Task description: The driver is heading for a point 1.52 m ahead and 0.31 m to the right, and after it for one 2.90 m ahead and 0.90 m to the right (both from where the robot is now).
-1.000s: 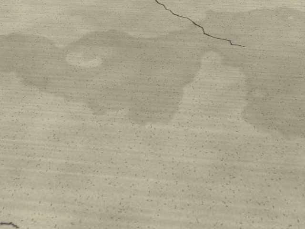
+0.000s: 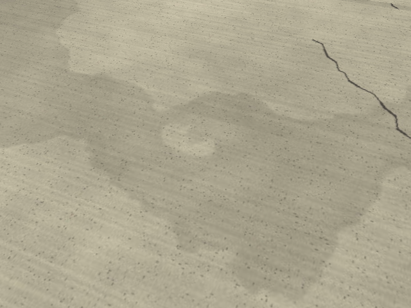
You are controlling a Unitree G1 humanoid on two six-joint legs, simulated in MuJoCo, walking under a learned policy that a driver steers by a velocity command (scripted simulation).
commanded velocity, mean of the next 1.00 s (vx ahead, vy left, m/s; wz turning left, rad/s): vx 0.43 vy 0.00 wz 0.01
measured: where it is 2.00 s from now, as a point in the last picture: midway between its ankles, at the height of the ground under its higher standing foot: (222, 137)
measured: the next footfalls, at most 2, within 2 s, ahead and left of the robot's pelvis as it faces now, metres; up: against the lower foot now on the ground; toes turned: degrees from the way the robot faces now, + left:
left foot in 0.68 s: +0.24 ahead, +0.16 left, +0.00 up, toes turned +5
right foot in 1.16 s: +0.70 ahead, -0.03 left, +0.00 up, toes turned -4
